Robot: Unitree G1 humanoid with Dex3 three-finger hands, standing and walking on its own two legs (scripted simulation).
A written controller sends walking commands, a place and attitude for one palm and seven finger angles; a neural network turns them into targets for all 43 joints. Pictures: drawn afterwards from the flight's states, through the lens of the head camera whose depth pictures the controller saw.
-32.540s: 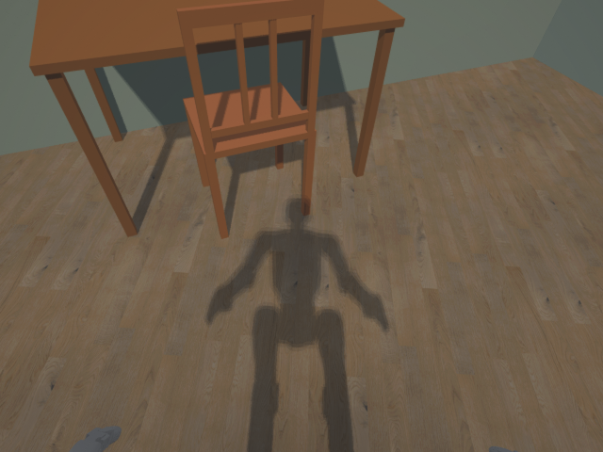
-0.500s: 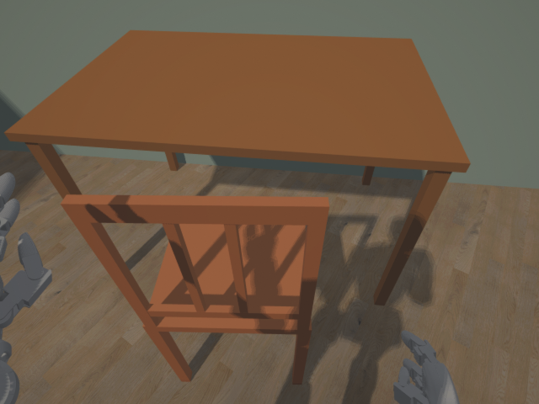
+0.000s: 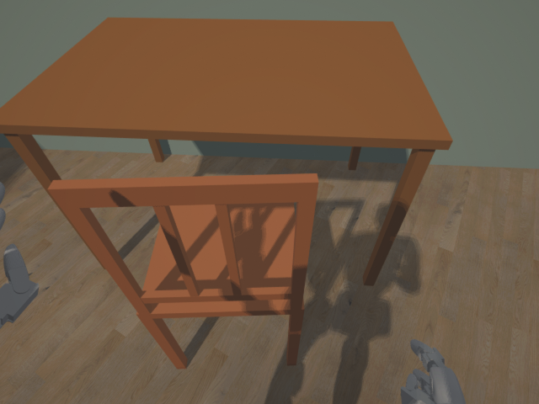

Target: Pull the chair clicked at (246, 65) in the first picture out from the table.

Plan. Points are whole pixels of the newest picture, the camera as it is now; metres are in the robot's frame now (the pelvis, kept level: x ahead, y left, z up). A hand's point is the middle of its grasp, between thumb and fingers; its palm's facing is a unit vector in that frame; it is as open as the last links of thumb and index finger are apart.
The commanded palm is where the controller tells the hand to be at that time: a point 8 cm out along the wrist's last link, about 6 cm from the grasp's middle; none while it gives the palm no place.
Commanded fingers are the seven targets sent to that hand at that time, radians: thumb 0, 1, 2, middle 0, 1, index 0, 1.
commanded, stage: step back with the hand held close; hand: left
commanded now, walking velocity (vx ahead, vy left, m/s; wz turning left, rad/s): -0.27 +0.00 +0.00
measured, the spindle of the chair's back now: (180, 255) +0.39 +0.21 -0.06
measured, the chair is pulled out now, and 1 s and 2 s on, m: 0.20 0.20 0.20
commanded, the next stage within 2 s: none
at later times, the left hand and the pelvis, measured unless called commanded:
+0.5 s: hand (43, 292) +0.19 +0.26 +0.16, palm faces +0.43 -0.75 -0.50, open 7.4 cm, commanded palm +0.12 +0.30 +0.19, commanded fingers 0.00 0.90 0.90 -0.20 -0.30 -0.20 -0.30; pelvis -0.02 -0.01 -0.01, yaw +0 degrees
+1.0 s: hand (32, 301) +0.18 +0.26 +0.17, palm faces +0.47 -0.75 -0.47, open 7.4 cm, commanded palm +0.12 +0.29 +0.19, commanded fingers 0.00 0.90 0.90 -0.20 -0.30 -0.20 -0.30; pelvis -0.02 -0.01 -0.01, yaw +0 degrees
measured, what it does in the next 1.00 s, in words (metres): stands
